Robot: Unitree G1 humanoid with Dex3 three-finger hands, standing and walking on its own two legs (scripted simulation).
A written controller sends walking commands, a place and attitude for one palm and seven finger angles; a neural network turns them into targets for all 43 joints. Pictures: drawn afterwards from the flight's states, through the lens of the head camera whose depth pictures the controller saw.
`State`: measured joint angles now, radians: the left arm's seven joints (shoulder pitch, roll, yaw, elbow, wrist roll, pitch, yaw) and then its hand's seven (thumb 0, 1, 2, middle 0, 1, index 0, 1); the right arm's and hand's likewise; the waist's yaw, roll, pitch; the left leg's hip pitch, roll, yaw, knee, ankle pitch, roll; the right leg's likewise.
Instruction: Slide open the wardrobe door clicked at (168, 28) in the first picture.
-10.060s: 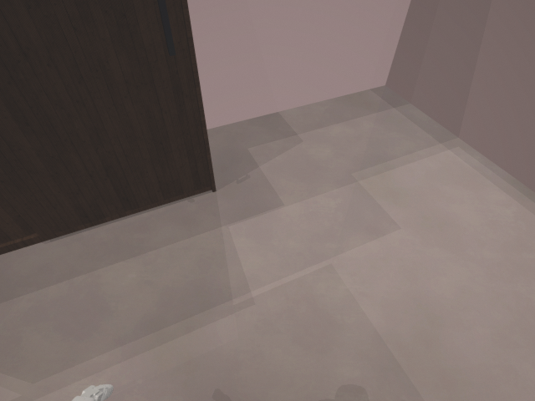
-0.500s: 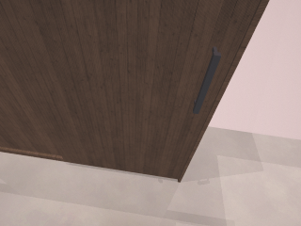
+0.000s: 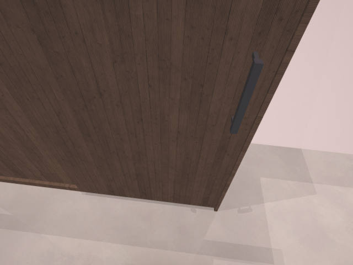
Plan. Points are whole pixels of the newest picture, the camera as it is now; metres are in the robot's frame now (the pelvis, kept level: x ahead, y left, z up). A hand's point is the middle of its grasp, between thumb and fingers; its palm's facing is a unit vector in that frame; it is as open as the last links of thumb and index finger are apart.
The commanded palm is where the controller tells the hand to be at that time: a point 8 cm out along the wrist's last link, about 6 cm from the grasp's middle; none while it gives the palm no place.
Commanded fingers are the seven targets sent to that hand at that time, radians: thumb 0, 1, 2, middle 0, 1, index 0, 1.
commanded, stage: come to a stop and stand still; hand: right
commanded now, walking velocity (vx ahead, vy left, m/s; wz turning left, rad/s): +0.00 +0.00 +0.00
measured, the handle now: (243, 96) +0.52 -0.15 +0.11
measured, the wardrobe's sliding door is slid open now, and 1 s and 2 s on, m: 0.00 0.00 0.00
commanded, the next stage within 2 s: look again from close up in 0.14 s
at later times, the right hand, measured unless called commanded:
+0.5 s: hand out of the picture +0.04 -0.19 -0.17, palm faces +0.02 +0.97 -0.23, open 7.4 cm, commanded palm none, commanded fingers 0.00 -0.90 -0.90 0.20 0.30 0.20 0.30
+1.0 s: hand out of the picture +0.03 -0.18 -0.17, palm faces +0.02 +0.98 -0.22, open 7.4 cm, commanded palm none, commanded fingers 0.00 -0.90 -0.90 0.20 0.30 0.20 0.30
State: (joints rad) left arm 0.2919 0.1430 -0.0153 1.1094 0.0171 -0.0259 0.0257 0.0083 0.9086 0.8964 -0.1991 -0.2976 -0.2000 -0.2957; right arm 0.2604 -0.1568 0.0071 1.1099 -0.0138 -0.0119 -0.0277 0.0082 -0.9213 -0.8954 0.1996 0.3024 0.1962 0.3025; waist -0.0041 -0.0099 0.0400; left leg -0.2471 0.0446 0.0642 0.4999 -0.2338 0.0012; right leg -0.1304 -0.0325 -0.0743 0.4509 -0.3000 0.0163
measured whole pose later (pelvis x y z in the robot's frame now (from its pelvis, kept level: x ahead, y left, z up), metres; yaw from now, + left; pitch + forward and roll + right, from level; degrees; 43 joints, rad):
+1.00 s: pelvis +0.01 +0.01 +0.00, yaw -1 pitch -1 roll +0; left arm 0.25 0.18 -0.01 1.13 0.02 -0.02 0.02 0.01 0.91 0.90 -0.20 -0.30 -0.20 -0.30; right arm 0.22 -0.19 0.00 1.10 -0.01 -0.01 -0.02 0.00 -0.91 -0.90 0.20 0.30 0.20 0.30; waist -0.01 0.00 0.05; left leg -0.22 0.03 0.08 0.46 -0.22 0.01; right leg -0.11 -0.04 -0.06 0.41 -0.28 0.03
